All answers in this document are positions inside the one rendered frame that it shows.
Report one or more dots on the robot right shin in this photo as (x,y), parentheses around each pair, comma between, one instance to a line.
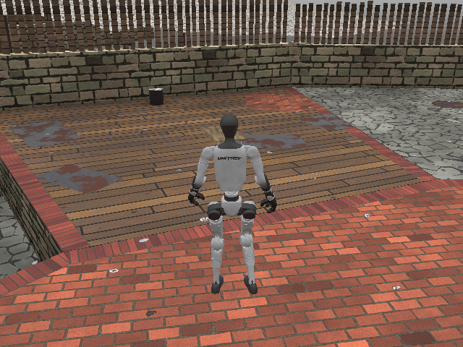
(249,258)

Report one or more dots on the left robot forearm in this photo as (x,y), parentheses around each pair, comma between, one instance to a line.
(195,187)

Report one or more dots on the robot right hand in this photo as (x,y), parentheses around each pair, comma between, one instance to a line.
(272,203)

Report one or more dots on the robot left hand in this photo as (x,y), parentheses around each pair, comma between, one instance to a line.
(191,198)

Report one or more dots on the robot left foot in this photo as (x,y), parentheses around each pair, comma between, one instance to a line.
(216,287)

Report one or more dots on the right robot forearm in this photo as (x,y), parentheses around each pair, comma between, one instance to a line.
(267,190)

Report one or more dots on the left robot upper arm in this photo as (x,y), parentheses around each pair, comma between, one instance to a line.
(202,167)

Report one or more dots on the right robot upper arm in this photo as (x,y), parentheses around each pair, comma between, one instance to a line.
(252,152)

